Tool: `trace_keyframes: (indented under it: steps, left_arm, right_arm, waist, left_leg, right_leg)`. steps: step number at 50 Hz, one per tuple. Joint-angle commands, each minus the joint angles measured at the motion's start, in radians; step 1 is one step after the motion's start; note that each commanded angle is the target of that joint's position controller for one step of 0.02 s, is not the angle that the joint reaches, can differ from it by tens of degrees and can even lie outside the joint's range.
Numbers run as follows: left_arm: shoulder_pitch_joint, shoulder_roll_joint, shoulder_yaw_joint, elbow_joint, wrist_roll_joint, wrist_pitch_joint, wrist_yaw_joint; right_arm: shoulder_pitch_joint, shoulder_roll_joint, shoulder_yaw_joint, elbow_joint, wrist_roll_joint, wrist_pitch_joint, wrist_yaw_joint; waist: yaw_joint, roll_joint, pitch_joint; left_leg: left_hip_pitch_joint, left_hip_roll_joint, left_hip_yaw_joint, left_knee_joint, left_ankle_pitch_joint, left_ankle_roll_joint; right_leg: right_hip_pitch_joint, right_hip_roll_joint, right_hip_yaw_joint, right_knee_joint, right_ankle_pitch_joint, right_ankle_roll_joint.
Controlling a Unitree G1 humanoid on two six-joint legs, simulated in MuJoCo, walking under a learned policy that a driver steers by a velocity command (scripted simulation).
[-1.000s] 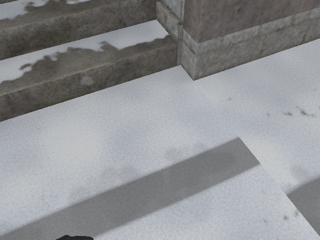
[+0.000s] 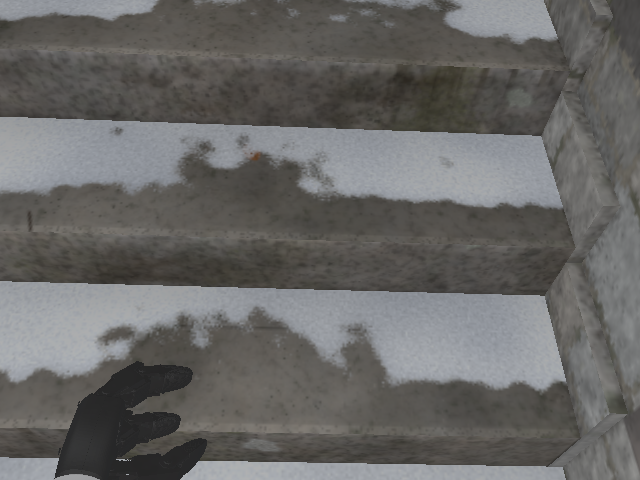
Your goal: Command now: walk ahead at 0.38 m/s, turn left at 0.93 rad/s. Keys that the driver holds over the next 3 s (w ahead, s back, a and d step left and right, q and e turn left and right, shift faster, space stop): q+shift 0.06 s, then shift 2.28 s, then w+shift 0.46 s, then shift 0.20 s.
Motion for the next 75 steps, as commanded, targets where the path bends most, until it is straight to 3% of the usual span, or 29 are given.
trace_keyframes:
  steps: [1, 2, 3, 4, 5, 6, 8, 11, 16, 17, 18, 19, 20, 21, 22, 23, 26, 27, 30, 32, 33, 34, 36, 39, 41, 50, 52, 54, 75]
  left_arm:
    - [0.523, 0.242, 0.082, 0.055, 0.048, 0.007, 0.019]
    - [0.483, 0.197, 0.096, 0.055, 0.024, 0.021, -0.003]
    - [0.360, 0.128, 0.085, 0.019, 0.017, 0.023, -0.005]
    - [0.301, 0.057, 0.064, 0.016, 0.011, 0.027, -0.001]
    - [0.300, 0.037, 0.052, 0.035, 0.007, 0.029, 0.005]
    - [0.333, 0.055, 0.058, 0.076, -0.018, 0.027, 0.016]
    - [0.366, 0.105, 0.074, 0.127, -0.033, 0.016, 0.013]
    - [0.306, 0.123, 0.091, 0.126, -0.020, -0.011, -0.013]
    - [0.302, 0.145, 0.108, 0.123, -0.028, 0.021, -0.037]
    - [0.301, 0.142, 0.108, 0.125, -0.034, 0.036, -0.032]
    - [0.269, 0.135, 0.102, 0.110, -0.018, 0.055, -0.026]
    - [0.348, 0.092, 0.090, 0.130, 0.000, 0.071, -0.026]
    - [0.449, -0.002, 0.064, 0.119, 0.004, 0.096, -0.029]
    - [0.503, 0.055, 0.075, 0.143, -0.019, 0.123, 0.000]
    - [0.454, 0.094, 0.083, 0.140, -0.022, 0.138, 0.004]
    - [0.432, 0.091, 0.086, 0.144, -0.024, 0.141, 0.003]
    - [0.432, 0.086, 0.085, 0.188, -0.019, 0.132, -0.007]
    - [0.363, 0.097, 0.092, 0.174, -0.043, 0.098, 0.013]
    - [0.307, 0.057, 0.077, 0.189, -0.053, 0.063, 0.021]
    - [0.335, 0.050, 0.073, 0.224, -0.039, 0.063, 0.012]
    - [0.352, 0.076, 0.077, 0.232, -0.023, 0.066, 0.009]
    - [0.343, 0.112, 0.085, 0.239, -0.021, 0.070, 0.008]
    - [0.303, 0.046, 0.074, 0.253, -0.027, 0.061, 0.000]
    - [0.243, 0.047, 0.072, 0.272, -0.027, 0.037, -0.008]
    - [0.234, 0.064, 0.076, 0.287, -0.030, 0.027, -0.014]
    - [0.207, 0.059, 0.073, 0.359, -0.035, 0.029, -0.021]
    - [0.208, 0.049, 0.072, 0.361, -0.027, 0.034, -0.024]
    - [0.206, 0.053, 0.074, 0.372, -0.031, 0.038, -0.027]
    - [0.204, 0.049, 0.079, 0.451, -0.034, 0.051, -0.024]
  right_arm:
    - [0.012, -0.034, 0.004, -0.162, 0.056, -0.004, -0.043]
    - [0.045, -0.117, 0.001, -0.142, 0.027, 0.015, -0.044]
    - [-0.003, -0.121, -0.001, -0.138, -0.001, 0.027, -0.034]
    - [-0.056, -0.103, 0.001, -0.139, -0.030, 0.045, -0.019]
    - [-0.104, -0.087, 0.001, -0.146, -0.050, 0.057, 0.002]
    - [-0.125, -0.057, 0.006, -0.152, -0.063, 0.067, 0.014]
    - [-0.143, 0.002, 0.022, -0.184, -0.065, 0.076, 0.031]
    - [-0.167, 0.003, 0.032, -0.223, -0.056, 0.084, 0.049]
    - [-0.245, -0.015, 0.041, -0.268, -0.036, 0.105, 0.041]
    - [-0.227, -0.015, 0.039, -0.263, -0.045, 0.099, 0.033]
    - [-0.211, -0.051, 0.028, -0.255, -0.043, 0.085, 0.026]
    - [-0.219, -0.059, 0.029, -0.261, -0.053, 0.067, 0.017]
    - [-0.253, -0.096, 0.042, -0.315, -0.064, 0.050, 0.005]
    - [-0.265, -0.134, 0.024, -0.319, -0.031, 0.054, -0.025]
    - [-0.314, -0.112, 0.028, -0.296, -0.035, 0.059, -0.029]
    - [-0.361, -0.083, 0.037, -0.290, -0.037, 0.060, -0.030]
    - [-0.366, -0.029, 0.053, -0.267, -0.032, 0.055, -0.039]
    - [-0.422, -0.053, 0.035, -0.292, -0.026, 0.050, -0.049]
    - [-0.393, -0.031, 0.033, -0.273, -0.024, 0.066, -0.069]
    - [-0.339, -0.003, 0.037, -0.243, -0.010, 0.070, -0.066]
    - [-0.309, 0.005, 0.038, -0.222, -0.016, 0.063, -0.059]
    - [-0.298, 0.008, 0.034, -0.217, -0.024, 0.055, -0.050]
    - [-0.368, 0.014, 0.031, -0.214, -0.034, 0.049, -0.048]
    - [-0.357, 0.010, 0.020, -0.195, -0.025, 0.050, -0.047]
    - [-0.345, 0.012, 0.016, -0.179, -0.028, 0.047, -0.050]
    - [-0.312, 0.014, 0.004, -0.085, -0.022, 0.046, -0.054]
    - [-0.294, 0.014, 0.004, -0.060, -0.011, 0.049, -0.056]
    - [-0.295, 0.014, 0.001, -0.045, -0.017, 0.053, -0.052]
    - [-0.310, 0.011, 0.006, 0.090, -0.017, 0.052, -0.061]
  waist:
    - [0.187, -0.095, -0.523]
    - [0.189, -0.059, -0.652]
    - [0.169, -0.040, -0.589]
    - [0.145, -0.021, -0.451]
    - [0.140, -0.033, -0.330]
    - [0.143, -0.002, -0.238]
    - [0.111, -0.038, -0.192]
    - [0.070, -0.102, -0.229]
    - [0.072, -0.142, -0.191]
    - [0.064, -0.114, -0.168]
    - [0.055, -0.091, -0.146]
    - [0.077, 0.056, -0.147]
    - [0.142, 0.344, -0.186]
    - [0.108, 0.322, -0.241]
    - [0.145, 0.209, -0.141]
    - [0.167, 0.192, -0.093]
    - [0.174, 0.183, -0.135]
    - [0.164, 0.164, -0.187]
    - [0.130, 0.164, -0.178]
    - [0.138, 0.143, -0.162]
    - [0.137, 0.123, -0.143]
    - [0.117, 0.077, -0.091]
    - [0.144, 0.042, -0.055]
    - [0.120, -0.005, -0.072]
    - [0.114, 0.006, -0.077]
    - [0.119, 0.043, -0.083]
    - [0.133, 0.035, -0.078]
    - [0.134, 0.057, -0.075]
    - [0.133, 0.048, -0.066]
  left_leg:
    - [-0.552, 0.017, 0.078, 0.761, -0.341, -0.103]
    - [-0.588, 0.101, 0.090, 0.888, -0.223, -0.108]
    - [-0.634, 0.150, 0.107, 0.856, -0.101, -0.105]
    - [-0.658, 0.185, 0.134, 0.772, -0.045, -0.112]
    - [-0.660, 0.201, 0.139, 0.709, -0.041, -0.122]
    - [-0.620, 0.207, 0.147, 0.649, -0.021, -0.120]
    - [-0.555, 0.201, 0.178, 0.528, -0.003, -0.109]
    - [-0.427, 0.204, 0.186, 0.280, 0.092, -0.095]
    - [-0.195, 0.208, 0.235, -0.034, 0.232, -0.075]
    - [-0.141, 0.203, 0.249, -0.113, 0.259, -0.070]
    - [-0.058, 0.203, 0.226, -0.212, 0.245, -0.060]
    - [-0.008, 0.269, 0.149, -0.353, 0.275, -0.058]
    - [0.003, 0.578, -0.180, -0.397, 0.648, 0.002]
    - [-0.198, 0.628, -0.160, -0.455, 0.671, 0.140]
    - [-0.265, 0.547, -0.123, -0.458, 0.586, 0.142]
    - [-0.308, 0.485, -0.053, -0.459, 0.564, 0.118]
    - [-0.193, 0.422, 0.030, -0.436, 0.676, 0.102]
    - [-0.156, 0.416, 0.028, -0.386, 0.576, 0.109]
    - [-0.132, 0.404, -0.008, -0.394, 0.415, 0.122]
    - [-0.193, 0.358, -0.003, -0.405, 0.231, 0.062]
    - [-0.260, 0.345, -0.003, -0.417, 0.126, 0.019]
    - [-0.311, 0.305, 0.035, -0.431, 0.044, -0.015]
    - [-0.236, 0.256, 0.103, -0.379, 0.083, -0.057]
    - [-0.185, 0.249, 0.126, -0.318, 0.226, -0.046]
    - [-0.162, 0.248, 0.123, -0.311, 0.268, -0.036]
    - [-0.127, 0.253, 0.126, -0.315, 0.352, -0.047]
    - [-0.135, 0.255, 0.127, -0.304, 0.368, -0.041]
    - [-0.121, 0.252, 0.129, -0.308, 0.380, -0.044]
    - [-0.100, 0.258, 0.137, -0.334, 0.382, -0.051]
  right_leg:
    - [1.006, -0.588, 0.383, 0.246, 1.150, -0.172]
    - [1.019, -0.614, 0.432, 0.235, 1.010, -0.289]
    - [0.889, -0.531, 0.379, 0.139, 0.629, -0.292]
    - [0.736, -0.429, 0.287, 0.061, 0.327, -0.251]
    - [0.607, -0.364, 0.211, 0.003, 0.246, -0.229]
    - [0.479, -0.324, 0.125, -0.032, 0.253, -0.190]
    - [0.361, -0.304, 0.052, -0.066, 0.361, -0.184]
    - [0.275, -0.276, -0.059, -0.067, 0.391, -0.175]
    - [0.148, -0.284, -0.090, -0.053, 0.002, -0.115]
    - [0.113, -0.278, -0.095, -0.025, -0.137, -0.092]
    - [0.072, -0.244, -0.091, 0.041, -0.256, -0.071]
    - [0.046, -0.175, -0.149, 0.179, -0.463, -0.030]
    - [-0.025, -0.071, -0.219, 0.476, -0.900, 0.041]
    - [0.128, -0.049, -0.088, 0.529, -0.877, 0.047]
    - [0.140, -0.058, -0.049, 0.528, -0.803, 0.052]
    - [0.147, -0.050, -0.052, 0.524, -0.745, 0.048]
    - [0.168, -0.034, -0.059, 0.451, -0.687, 0.036]
    - [0.161, -0.070, -0.008, 0.408, -0.700, 0.066]
    - [0.207, -0.042, -0.041, 0.165, -0.615, 0.083]
    - [0.343, -0.028, -0.055, -0.013, -0.406, 0.059]
    - [0.403, -0.072, -0.020, -0.004, -0.365, 0.039]
    - [0.378, -0.091, -0.016, 0.030, -0.412, 0.013]
    - [0.249, -0.070, -0.020, -0.005, -0.548, -0.007]
    - [0.233, -0.077, -0.004, -0.029, -0.512, 0.000]
    - [0.229, -0.077, 0.002, -0.037, -0.502, 0.000]
    - [0.272, -0.064, 0.001, -0.052, -0.442, -0.015]
    - [0.285, -0.059, -0.006, -0.042, -0.426, -0.015]
    - [0.274, -0.062, 0.000, -0.047, -0.429, -0.020]
    - [0.287, -0.049, -0.005, -0.075, -0.418, -0.024]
